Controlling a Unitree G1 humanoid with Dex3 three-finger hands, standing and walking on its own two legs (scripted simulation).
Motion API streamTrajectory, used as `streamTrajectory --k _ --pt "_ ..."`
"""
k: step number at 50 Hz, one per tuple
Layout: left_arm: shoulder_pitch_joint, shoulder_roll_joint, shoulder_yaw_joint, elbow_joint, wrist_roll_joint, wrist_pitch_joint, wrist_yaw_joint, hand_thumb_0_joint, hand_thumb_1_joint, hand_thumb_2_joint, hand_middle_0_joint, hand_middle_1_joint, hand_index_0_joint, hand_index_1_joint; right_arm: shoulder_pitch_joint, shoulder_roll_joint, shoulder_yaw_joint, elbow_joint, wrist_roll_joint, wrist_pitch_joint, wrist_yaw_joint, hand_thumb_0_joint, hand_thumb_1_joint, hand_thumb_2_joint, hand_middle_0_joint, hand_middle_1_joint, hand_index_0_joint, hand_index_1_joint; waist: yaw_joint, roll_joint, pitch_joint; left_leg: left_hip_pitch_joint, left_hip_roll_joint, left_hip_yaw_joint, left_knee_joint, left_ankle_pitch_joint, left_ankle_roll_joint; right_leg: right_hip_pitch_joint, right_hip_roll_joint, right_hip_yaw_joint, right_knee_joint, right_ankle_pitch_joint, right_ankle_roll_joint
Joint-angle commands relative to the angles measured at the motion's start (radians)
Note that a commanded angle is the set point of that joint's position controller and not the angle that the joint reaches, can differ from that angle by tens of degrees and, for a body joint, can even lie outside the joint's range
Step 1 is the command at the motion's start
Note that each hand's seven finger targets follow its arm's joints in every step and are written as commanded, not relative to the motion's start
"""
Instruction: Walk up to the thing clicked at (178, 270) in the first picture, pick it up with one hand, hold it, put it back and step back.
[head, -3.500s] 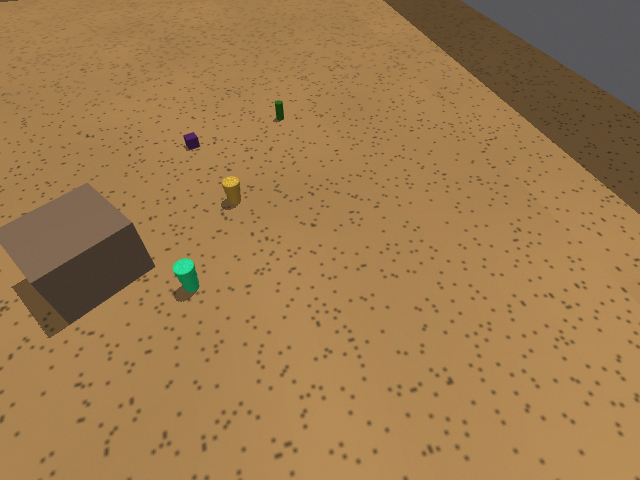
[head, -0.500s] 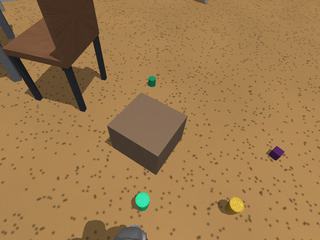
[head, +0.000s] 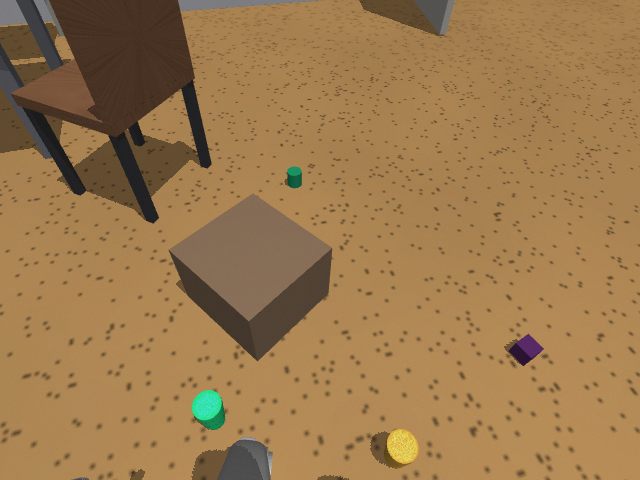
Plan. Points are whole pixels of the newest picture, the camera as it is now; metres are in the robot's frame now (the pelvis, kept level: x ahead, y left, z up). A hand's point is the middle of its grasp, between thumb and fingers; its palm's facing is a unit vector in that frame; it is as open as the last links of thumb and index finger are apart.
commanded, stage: walk up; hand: left
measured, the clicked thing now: (211, 412) +0.41 +0.30 -0.66
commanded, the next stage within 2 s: none
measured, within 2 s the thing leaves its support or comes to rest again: neither
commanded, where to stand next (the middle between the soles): +0.10 -0.11 m, yaw +13 degrees
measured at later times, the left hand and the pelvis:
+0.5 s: hand out of the picture +0.05 +0.09 -0.13, palm faces +0.12 -0.92 -0.37, open 7.4 cm; pelvis +0.02 -0.20 +0.01, yaw +8 degrees
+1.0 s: hand out of the picture -0.08 +0.15 -0.08, palm faces +0.14 -0.78 -0.61, open 7.4 cm; pelvis +0.05 -0.17 +0.01, yaw +15 degrees
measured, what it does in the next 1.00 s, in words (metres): steps to the right, turning left: left foot, then right foot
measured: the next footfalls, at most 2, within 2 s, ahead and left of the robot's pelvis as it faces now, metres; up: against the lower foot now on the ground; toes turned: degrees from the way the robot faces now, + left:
left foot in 0.26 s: +0.11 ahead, +0.00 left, +0.00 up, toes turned +8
right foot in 0.52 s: +0.09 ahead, -0.38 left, +0.00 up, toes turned +8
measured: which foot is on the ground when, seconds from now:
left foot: up 0.00-0.24, down 0.26-0.52, up 0.54-0.98, down 1.00-1.00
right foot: down 0.00-0.26, up 0.28-0.50, down 0.52-1.00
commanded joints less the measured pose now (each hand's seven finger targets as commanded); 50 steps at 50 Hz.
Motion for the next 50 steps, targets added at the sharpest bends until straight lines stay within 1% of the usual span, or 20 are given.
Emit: streamTrajectory --k 1,7,11,12,14,15,16,18,21,23,25,26,27,28,29,32,34,45,48,50 --pt "-0.043 0.268 0.069 -0.066 0.022 -0.038 0.033 0.000 0.900 0.900 -0.200 -0.300 -0.200 -0.300 0.077 -0.192 -0.042 -0.043 0.036 -0.046 -0.007 0.000 -0.900 -0.900 0.200 0.300 0.200 0.300 0.000 -0.137 0.090 -0.106 -0.011 0.100 0.002 0.068 0.017 0.093 -0.171 0.339 -0.534 0.179 -0.098" --pt "0.070 0.157 0.035 -0.066 0.029 -0.038 0.027 0.000 0.900 0.900 -0.200 -0.300 -0.200 -0.300 0.062 -0.137 -0.008 -0.063 0.038 -0.058 0.010 0.000 -0.900 -0.900 0.200 0.300 0.200 0.300 0.074 -0.165 -0.033 -0.015 -0.059 0.177 -0.344 0.083 0.036 0.373 -0.150 0.215 -0.440 0.662 -0.133" --pt "-0.022 0.156 0.021 -0.114 0.002 -0.033 0.041 0.000 0.900 0.900 -0.200 -0.300 -0.200 -0.300 0.216 -0.126 -0.016 -0.032 0.043 -0.061 0.009 0.000 -0.900 -0.900 0.200 0.300 0.200 0.300 -0.036 0.021 -0.123 0.433 -0.081 0.233 -0.686 0.423 0.052 0.186 -0.098 0.083 -0.181 0.781 -0.027" --pt "-0.024 0.128 0.005 -0.123 -0.010 -0.043 0.044 0.000 0.900 0.900 -0.200 -0.300 -0.200 -0.300 0.263 -0.165 -0.034 -0.026 0.033 -0.058 0.004 0.000 -0.900 -0.900 0.200 0.300 0.200 0.300 -0.078 0.108 -0.161 0.627 -0.017 0.135 -0.711 0.513 0.107 0.024 -0.063 0.038 -0.019 0.709 0.033" --pt "0.083 0.125 0.009 -0.103 -0.011 -0.031 0.040 0.000 0.900 0.900 -0.200 -0.300 -0.200 -0.300 0.172 -0.279 -0.074 -0.127 0.013 -0.051 -0.014 0.000 -0.900 -0.900 0.200 0.300 0.200 0.300 -0.058 0.214 -0.201 0.702 0.453 -0.579 -0.775 0.376 0.392 -0.317 0.024 0.117 0.386 -0.093 0.129" --pt "0.093 0.228 0.029 -0.079 -0.007 -0.011 0.042 0.000 0.900 0.900 -0.200 -0.300 -0.200 -0.300 0.071 -0.320 -0.085 -0.148 0.047 -0.056 -0.023 0.000 -0.900 -0.900 0.200 0.300 0.200 0.300 -0.046 0.125 -0.172 0.556 0.552 -0.655 -0.837 0.262 0.445 -0.263 -0.054 0.250 0.521 -0.127 0.116" --pt "0.091 0.256 0.030 -0.060 -0.010 -0.007 0.040 0.000 0.900 0.900 -0.200 -0.300 -0.200 -0.300 -0.044 -0.306 -0.082 -0.164 0.049 -0.057 -0.025 0.000 -0.900 -0.900 0.200 0.300 0.200 0.300 -0.005 0.087 -0.103 0.430 0.534 -0.595 -0.854 0.192 0.427 -0.249 -0.084 0.287 0.570 -0.093 0.105" --pt "0.056 0.230 0.043 -0.021 -0.020 -0.011 0.028 0.000 0.900 0.900 -0.200 -0.300 -0.200 -0.300 -0.096 -0.223 -0.042 -0.180 0.034 -0.052 -0.011 0.000 -0.900 -0.900 0.200 0.300 0.200 0.300 0.005 0.015 -0.035 0.236 0.296 -0.280 -0.804 0.129 0.284 -0.123 -0.050 0.219 0.388 0.016 0.056" --pt "0.148 0.150 0.028 0.048 -0.059 -0.040 0.017 0.000 0.900 0.900 -0.200 -0.300 -0.200 -0.300 -0.185 -0.215 -0.023 -0.172 0.007 -0.045 0.052 0.000 -0.900 -0.900 0.200 0.300 0.200 0.300 0.040 0.227 0.014 0.019 0.082 -0.034 -0.773 -0.112 0.163 0.077 -0.011 0.089 0.046 0.047 0.000" --pt "0.209 0.145 0.024 0.089 -0.062 -0.077 0.033 0.000 0.900 0.900 -0.200 -0.300 -0.200 -0.300 -0.201 -0.218 -0.033 -0.171 -0.007 -0.007 0.083 0.000 -0.900 -0.900 0.200 0.300 0.200 0.300 0.033 0.326 -0.010 0.063 0.025 0.007 -0.699 -0.156 0.156 0.131 0.046 -0.015 -0.141 0.071 0.023" --pt "0.378 0.189 0.048 0.180 -0.063 -0.098 0.079 0.000 0.900 0.900 -0.200 -0.300 -0.200 -0.300 -0.223 -0.170 -0.036 -0.207 -0.040 0.042 0.105 0.000 -0.900 -0.900 0.200 0.300 0.200 0.300 0.103 0.131 -0.039 -0.023 -0.061 0.096 -0.362 -0.092 0.132 0.278 0.095 -0.069 -0.343 0.155 0.068" --pt "0.437 0.261 0.065 0.191 -0.047 -0.107 0.103 0.000 0.900 0.900 -0.200 -0.300 -0.200 -0.300 -0.236 -0.100 -0.020 -0.235 -0.045 0.058 0.112 0.000 -0.900 -0.900 0.200 0.300 0.200 0.300 0.153 -0.046 -0.003 -0.146 -0.129 0.121 -0.116 -0.069 0.089 0.281 0.006 0.116 -0.466 0.111 0.053" --pt "0.349 0.372 0.082 0.133 -0.019 -0.120 0.121 0.000 0.900 0.900 -0.200 -0.300 -0.200 -0.300 -0.199 -0.045 -0.010 -0.274 -0.041 0.063 0.121 0.000 -0.900 -0.900 0.200 0.300 0.200 0.300 0.099 -0.204 0.038 -0.243 -0.147 -0.015 0.079 -0.144 0.023 0.129 -0.275 0.627 -0.625 0.027 -0.038" --pt "0.178 0.445 0.085 0.062 -0.004 -0.133 0.141 0.000 0.900 0.900 -0.200 -0.300 -0.200 -0.300 -0.171 -0.100 -0.034 -0.278 -0.047 0.068 0.121 0.000 -0.900 -0.900 0.200 0.300 0.200 0.300 0.010 -0.102 0.054 -0.275 -0.046 -0.138 0.116 -0.063 -0.011 0.095 -0.470 0.948 -0.767 -0.176 -0.193" --pt "0.034 0.472 0.085 0.034 -0.010 -0.144 0.149 0.000 0.900 0.900 -0.200 -0.300 -0.200 -0.300 -0.176 -0.176 -0.057 -0.241 -0.049 0.061 0.122 0.000 -0.900 -0.900 0.200 0.300 0.200 0.300 -0.017 -0.040 0.075 -0.273 0.011 -0.131 0.106 -0.035 -0.016 0.057 -0.525 1.039 -0.817 -0.358 -0.255" --pt "0.082 0.364 0.066 0.087 -0.017 -0.177 0.169 0.000 0.900 0.900 -0.200 -0.300 -0.200 -0.300 -0.132 -0.195 -0.080 -0.188 -0.026 0.062 0.166 0.000 -0.900 -0.900 0.200 0.300 0.200 0.300 -0.032 0.018 0.121 -0.213 0.017 -0.088 0.075 0.167 -0.034 0.111 -0.310 0.508 -0.604 -0.062 -0.136" --pt "0.148 0.333 0.053 0.123 -0.023 -0.192 0.170 0.000 0.900 0.900 -0.200 -0.300 -0.200 -0.300 -0.092 -0.148 -0.076 -0.193 -0.029 0.079 0.189 0.000 -0.900 -0.900 0.200 0.300 0.200 0.300 -0.022 -0.094 0.099 -0.124 -0.001 -0.057 0.072 0.243 -0.035 0.107 -0.242 0.366 -0.549 0.209 -0.108" --pt "0.280 0.330 0.046 0.091 -0.034 -0.189 0.156 0.000 0.900 0.900 -0.200 -0.300 -0.200 -0.300 -0.294 -0.117 -0.070 -0.281 -0.012 0.069 0.218 0.000 -0.900 -0.900 0.200 0.300 0.200 0.300 0.059 -0.166 -0.011 -0.002 0.024 0.084 -0.324 0.111 -0.029 0.322 -0.245 0.202 -0.416 0.682 -0.181" --pt "0.175 0.358 0.038 0.053 -0.041 -0.174 0.156 0.000 0.900 0.900 -0.200 -0.300 -0.200 -0.300 -0.199 -0.124 -0.081 -0.241 0.000 0.064 0.219 0.000 -0.900 -0.900 0.200 0.300 0.200 0.300 -0.020 -0.166 -0.065 0.292 0.001 0.142 -0.479 0.145 0.002 0.161 -0.252 0.147 -0.361 0.613 -0.170" --pt "0.189 0.266 0.005 0.043 -0.045 -0.160 0.155 0.000 0.900 0.900 -0.200 -0.300 -0.200 -0.300 0.027 -0.179 -0.109 -0.158 -0.005 0.054 0.204 0.000 -0.900 -0.900 0.200 0.300 0.200 0.300 -0.126 0.087 -0.185 0.650 -0.057 0.108 -0.657 0.233 0.035 0.009 -0.133 0.031 0.051 0.465 -0.090"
